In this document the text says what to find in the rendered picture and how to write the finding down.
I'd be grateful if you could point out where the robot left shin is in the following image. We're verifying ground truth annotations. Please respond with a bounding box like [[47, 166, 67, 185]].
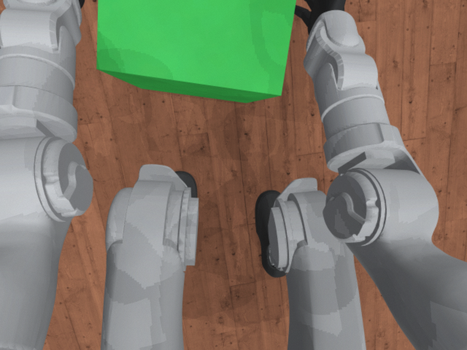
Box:
[[105, 164, 187, 251]]

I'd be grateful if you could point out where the robot right forearm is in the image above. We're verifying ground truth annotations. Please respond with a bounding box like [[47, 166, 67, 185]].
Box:
[[304, 10, 425, 178]]

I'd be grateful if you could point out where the carton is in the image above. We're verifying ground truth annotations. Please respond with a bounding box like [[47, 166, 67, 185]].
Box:
[[96, 0, 296, 103]]

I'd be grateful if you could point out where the robot right thigh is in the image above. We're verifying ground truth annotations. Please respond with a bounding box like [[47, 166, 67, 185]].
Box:
[[268, 190, 366, 350]]

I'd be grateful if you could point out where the robot right hand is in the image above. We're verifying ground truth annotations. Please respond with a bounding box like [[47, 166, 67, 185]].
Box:
[[294, 0, 346, 34]]

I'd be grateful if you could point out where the robot left upper arm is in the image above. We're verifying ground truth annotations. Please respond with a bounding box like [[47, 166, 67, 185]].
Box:
[[0, 136, 93, 350]]

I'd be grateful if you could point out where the robot right upper arm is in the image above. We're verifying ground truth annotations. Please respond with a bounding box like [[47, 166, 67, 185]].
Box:
[[323, 168, 467, 350]]

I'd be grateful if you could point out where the robot left forearm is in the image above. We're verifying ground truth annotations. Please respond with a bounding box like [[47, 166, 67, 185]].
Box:
[[0, 0, 82, 143]]

